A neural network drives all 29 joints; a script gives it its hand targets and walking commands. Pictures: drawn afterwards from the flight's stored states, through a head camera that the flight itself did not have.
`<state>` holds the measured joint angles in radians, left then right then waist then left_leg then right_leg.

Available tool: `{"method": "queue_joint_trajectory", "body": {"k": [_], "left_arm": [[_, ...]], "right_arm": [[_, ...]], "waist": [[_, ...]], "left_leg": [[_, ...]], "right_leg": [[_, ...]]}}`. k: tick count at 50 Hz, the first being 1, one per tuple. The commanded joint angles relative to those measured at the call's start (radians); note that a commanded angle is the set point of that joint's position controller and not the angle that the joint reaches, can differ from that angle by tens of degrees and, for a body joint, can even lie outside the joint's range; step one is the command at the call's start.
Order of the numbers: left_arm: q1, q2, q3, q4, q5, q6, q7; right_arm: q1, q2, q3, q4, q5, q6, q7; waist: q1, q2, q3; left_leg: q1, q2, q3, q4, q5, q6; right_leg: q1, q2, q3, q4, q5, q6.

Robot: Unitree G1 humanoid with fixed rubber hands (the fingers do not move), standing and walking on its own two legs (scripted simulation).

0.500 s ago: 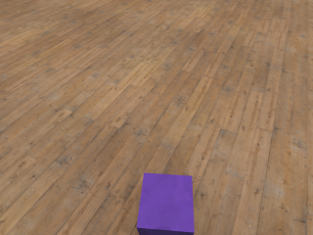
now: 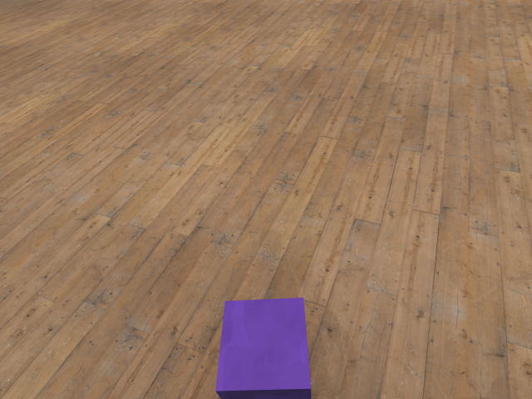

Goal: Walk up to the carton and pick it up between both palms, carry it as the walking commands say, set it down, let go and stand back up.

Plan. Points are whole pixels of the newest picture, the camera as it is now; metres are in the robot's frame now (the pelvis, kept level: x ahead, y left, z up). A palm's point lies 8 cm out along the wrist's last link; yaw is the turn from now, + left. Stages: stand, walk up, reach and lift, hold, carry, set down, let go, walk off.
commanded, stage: walk up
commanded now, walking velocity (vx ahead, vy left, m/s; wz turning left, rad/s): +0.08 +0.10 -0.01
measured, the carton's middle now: (267, 355) +0.44 +0.10 -0.64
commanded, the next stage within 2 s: none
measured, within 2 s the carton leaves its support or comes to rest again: neither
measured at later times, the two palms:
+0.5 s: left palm out of the picture -0.06 +0.28 -0.12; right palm out of the picture +0.04 -0.20 -0.13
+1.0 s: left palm out of the picture +0.00 +0.31 -0.14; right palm out of the picture -0.01 -0.10 -0.14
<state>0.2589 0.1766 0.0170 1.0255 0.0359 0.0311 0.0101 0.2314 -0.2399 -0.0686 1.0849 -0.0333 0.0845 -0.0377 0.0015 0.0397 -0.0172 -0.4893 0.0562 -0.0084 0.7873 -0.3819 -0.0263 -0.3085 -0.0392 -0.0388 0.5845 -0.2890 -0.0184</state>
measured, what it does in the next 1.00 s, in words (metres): steps on the spot: left foot, then right foot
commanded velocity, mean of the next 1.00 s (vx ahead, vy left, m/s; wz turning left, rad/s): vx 0.03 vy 0.09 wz -0.01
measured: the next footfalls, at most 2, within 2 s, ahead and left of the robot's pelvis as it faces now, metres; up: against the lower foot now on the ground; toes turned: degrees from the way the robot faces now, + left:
left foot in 0.54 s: +0.02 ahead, +0.18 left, +0.00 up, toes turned +0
right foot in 0.92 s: +0.03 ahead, -0.04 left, +0.00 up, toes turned +5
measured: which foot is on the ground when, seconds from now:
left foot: up 0.00-0.52, down 0.54-1.00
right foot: down 0.00-0.54, up 0.56-0.90, down 0.92-1.00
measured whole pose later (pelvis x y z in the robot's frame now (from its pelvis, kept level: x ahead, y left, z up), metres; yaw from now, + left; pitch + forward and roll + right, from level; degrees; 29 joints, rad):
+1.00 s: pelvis +0.02 +0.10 +0.01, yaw +1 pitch -1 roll +0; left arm 0.27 0.14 0.00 1.17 0.00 0.01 0.04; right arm 0.32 -0.10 0.02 1.14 0.00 -0.03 -0.04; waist -0.02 0.00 0.03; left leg -0.10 -0.04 0.07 0.38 -0.26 0.06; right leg -0.12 -0.02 -0.02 0.40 -0.26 0.01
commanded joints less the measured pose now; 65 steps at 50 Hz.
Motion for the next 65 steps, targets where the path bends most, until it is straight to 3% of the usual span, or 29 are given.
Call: {"method": "queue_joint_trajectory", "body": {"k": [1, 2, 3, 5, 7, 10, 14, 18, 23, 24, 25, 26, 27, 28, 29, 30, 31, 33, 34, 39, 42, 44, 45, 47, 48, 49, 51, 54, 65], "left_arm": [[-0.038, 0.207, 0.044, -0.061, 0.012, -0.037, 0.027], [-0.053, 0.208, 0.048, -0.076, -0.001, -0.04, 0.034], [-0.014, 0.202, 0.048, -0.07, -0.01, -0.044, 0.041], [0.073, 0.161, 0.045, -0.05, -0.021, -0.052, 0.047], [0.105, 0.132, 0.031, -0.037, -0.015, -0.057, 0.045], [0.157, 0.162, 0.043, -0.02, -0.005, -0.055, 0.054], [0.164, 0.165, 0.053, -0.007, -0.002, -0.05, 0.055], [0.163, 0.174, 0.067, -0.003, 0.004, -0.053, 0.057], [0.124, 0.193, 0.092, -0.011, 0.014, -0.038, 0.054], [0.11, 0.197, 0.097, -0.011, 0.013, -0.034, 0.051], [0.087, 0.199, 0.099, -0.013, 0.009, -0.029, 0.046], [0.077, 0.184, 0.099, -0.01, 0.007, -0.027, 0.035], [0.103, 0.1, 0.078, -0.001, 0.003, -0.028, 0.017], [0.147, -0.005, 0.05, 0.019, -0.005, -0.022, 0.016], [0.162, 0.006, 0.047, 0.042, -0.005, -0.009, 0.016], [0.148, 0.0, 0.036, 0.048, -0.019, 0.001, 0.01], [0.131, 0.023, 0.041, 0.052, -0.023, 0.008, 0.004], [0.18, 0.038, 0.043, 0.082, -0.021, 0.012, -0.001], [0.196, 0.038, 0.04, 0.096, -0.02, 0.016, -0.002], [0.119, 0.041, 0.024, 0.098, -0.031, 0.011, 0.019], [0.085, 0.032, 0.011, 0.099, -0.041, 0.004, 0.032], [0.09, 0.031, 0.004, 0.111, -0.042, -0.006, 0.038], [0.11, 0.028, -0.001, 0.126, -0.043, -0.014, 0.04], [0.125, 0.063, 0.001, 0.142, -0.036, -0.028, 0.042], [0.112, 0.064, -0.002, 0.138, -0.033, -0.033, 0.038], [0.079, 0.048, -0.006, 0.144, -0.035, -0.033, 0.033], [0.081, 0.013, -0.018, 0.147, -0.038, -0.036, 0.035], [0.084, 0.024, -0.017, 0.15, -0.04, -0.042, 0.04], [0.077, 0.019, -0.014, 0.158, -0.035, -0.052, 0.041]], "right_arm": [[0.103, -0.019, -0.015, -0.013, -0.009, -0.01, 0.046], [0.135, -0.029, -0.021, -0.011, -0.013, -0.016, 0.046], [0.121, -0.049, -0.029, -0.023, -0.018, -0.023, 0.051], [0.063, -0.044, -0.035, -0.054, -0.007, -0.028, 0.057], [0.07, -0.03, -0.03, -0.06, 0.003, -0.024, 0.051], [0.053, -0.046, -0.031, -0.082, -0.007, -0.003, 0.046], [0.044, -0.038, -0.024, -0.1, -0.01, -0.002, 0.041], [0.029, -0.026, -0.018, -0.11, 0.0, -0.011, 0.038], [0.028, 0.0, -0.002, -0.115, 0.015, -0.029, 0.037], [0.062, 0.004, 0.0, -0.107, 0.021, -0.037, 0.036], [0.12, 0.006, 0.002, -0.084, 0.02, -0.046, 0.035], [0.203, 0.001, 0.001, -0.044, 0.021, -0.058, 0.033], [0.253, -0.033, 0.006, -0.028, 0.013, -0.078, 0.022], [0.21, -0.111, 0.01, -0.064, -0.006, -0.103, 0.02], [0.101, -0.094, 0.032, -0.094, 0.003, -0.112, 0.018], [0.055, -0.056, 0.041, -0.083, 0.012, -0.113, 0.015], [0.036, -0.017, 0.051, -0.08, 0.01, -0.12, 0.017], [0.003, -0.024, 0.058, -0.067, 0.014, -0.129, 0.014], [0.002, -0.031, 0.057, -0.067, 0.02, -0.131, 0.013], [0.123, 0.02, 0.076, 0.001, 0.01, -0.138, 0.003], [0.149, 0.015, 0.074, 0.017, 0.009, -0.134, -0.004], [0.144, 0.012, 0.069, 0.021, 0.011, -0.128, -0.01], [0.144, 0.015, 0.068, 0.023, 0.019, -0.125, -0.011], [0.173, 0.025, 0.066, 0.036, 0.036, -0.126, -0.006], [0.177, 0.027, 0.066, 0.038, 0.037, -0.124, -0.003], [0.167, 0.043, 0.068, 0.048, 0.035, -0.123, -0.004], [0.16, 0.015, 0.063, 0.054, 0.027, -0.12, -0.005], [0.17, 0.031, 0.062, 0.073, 0.023, -0.119, -0.003], [0.166, 0.049, 0.056, 0.101, 0.021, -0.103, -0.008]], "waist": [[-0.033, -0.172, 0.14], [-0.044, -0.131, 0.1], [-0.036, -0.077, 0.057], [-0.003, -0.09, 0.037], [0.009, -0.148, 0.04], [0.034, -0.207, 0.049], [0.046, -0.243, 0.065], [0.049, -0.233, 0.067], [0.044, -0.238, 0.056], [0.027, -0.24, 0.037], [-0.006, -0.207, 0.016], [-0.039, -0.167, -0.016], [-0.051, 0.052, -0.016], [-0.03, 0.251, 0.046], [0.028, 0.122, 0.122], [0.027, 0.122, 0.123], [0.039, 0.111, 0.156], [0.062, 0.16, 0.147], [0.061, 0.181, 0.127], [0.023, 0.107, 0.076], [0.001, 0.117, 0.058], [0.006, 0.102, 0.046], [0.014, 0.054, 0.027], [-0.009, -0.026, 0.019], [-0.019, -0.057, 0.038], [-0.018, -0.124, 0.086], [0.003, -0.09, 0.088], [-0.001, -0.048, 0.07], [-0.009, -0.034, 0.106]], "left_leg": [[-0.132, -0.027, -0.082, 0.257, 0.076, -0.002], [-0.146, -0.023, -0.09, 0.281, 0.082, -0.006], [-0.141, -0.023, -0.083, 0.299, 0.097, -0.008], [-0.122, -0.028, -0.071, 0.282, 0.113, -0.019], [-0.094, -0.036, -0.057, 0.225, 0.122, -0.039], [-0.095, -0.044, -0.052, 0.205, 0.085, -0.072], [-0.069, -0.03, -0.026, 0.121, 0.054, -0.089], [-0.023, -0.019, 0.001, 0.036, 0.016, -0.09], [0.12, -0.01, 0.045, -0.16, 0.001, -0.054], [0.196, -0.015, 0.057, -0.232, 0.014, -0.042], [0.338, -0.027, 0.088, -0.347, 0.089, -0.022], [0.497, -0.046, 0.089, -0.412, 0.112, 0.0], [0.566, 0.073, -0.078, -0.594, 0.0, 0.004], [0.46, 0.352, -0.395, -0.697, 0.022, 0.027], [0.282, 0.342, -0.322, -0.679, 0.089, 0.045], [0.192, 0.282, -0.251, -0.676, 0.038, 0.061], [0.134, 0.201, -0.197, -0.662, 0.076, 0.039], [0.209, 0.142, -0.101, -0.647, 0.207, 0.013], [0.242, 0.147, -0.085, -0.629, 0.26, 0.011], [0.364, 0.161, -0.082, -0.532, 0.551, 0.083], [0.435, 0.171, -0.108, -0.496, 0.623, 0.119], [0.445, 0.16, -0.099, -0.463, 0.679, 0.123], [0.426, 0.152, -0.099, -0.447, 0.674, 0.119], [0.358, 0.109, -0.08, -0.458, 0.571, 0.093], [0.321, 0.081, -0.07, -0.478, 0.479, 0.087], [0.328, 0.062, -0.046, -0.499, 0.461, 0.08], [0.365, 0.066, -0.053, -0.477, 0.5, 0.083], [0.382, 0.067, -0.047, -0.478, 0.507, 0.081], [0.364, 0.053, -0.035, -0.49, 0.391, 0.064]], "right_leg": [[-0.033, -0.269, 0.345, -0.451, -0.235, -0.009], [0.041, -0.256, 0.272, -0.392, -0.078, 0.021], [0.089, -0.258, 0.249, -0.373, -0.016, 0.036], [0.158, -0.261, 0.242, -0.353, 0.067, 0.033], [0.183, -0.242, 0.223, -0.353, 0.105, 0.011], [0.203, -0.292, 0.294, -0.361, 0.073, -0.03], [0.19, -0.284, 0.305, -0.393, -0.092, -0.097], [0.177, -0.283, 0.286, -0.391, -0.054, -0.141], [0.093, -0.285, 0.252, -0.381, -0.044, -0.154], [0.06, -0.272, 0.233, -0.368, -0.075, -0.141], [-0.024, -0.248, 0.2, -0.344, -0.173, -0.113], [-0.113, -0.188, 0.148, -0.28, -0.241, -0.073], [-0.195, -0.071, 0.003, -0.076, -0.212, -0.009], [-0.266, 0.027, -0.039, 0.072, -0.241, 0.036], [-0.159, -0.001, 0.041, 0.113, -0.173, 0.028], [-0.07, -0.022, 0.09, 0.115, -0.126, 0.02], [-0.026, -0.022, 0.079, 0.161, -0.058, 0.016], [-0.041, 0.001, 0.057, 0.202, -0.006, 0.016], [-0.043, -0.006, 0.059, 0.204, 0.002, 0.022], [-0.027, 0.001, 0.044, 0.103, -0.053, 0.035], [0.01, 0.003, 0.039, -0.044, -0.085, 0.025], [0.087, -0.012, 0.048, -0.187, 0.023, 0.018], [0.166, -0.035, 0.062, -0.26, 0.146, 0.013], [0.268, -0.086, 0.091, -0.236, 0.32, 0.004], [0.275, -0.099, 0.093, -0.221, 0.357, -0.002], [0.218, -0.089, 0.088, -0.214, 0.357, -0.005], [0.213, -0.082, 0.078, -0.231, 0.315, 0.003], [0.21, -0.08, 0.079, -0.239, 0.29, -0.003], [0.192, -0.087, 0.092, -0.272, 0.301, -0.021]]}}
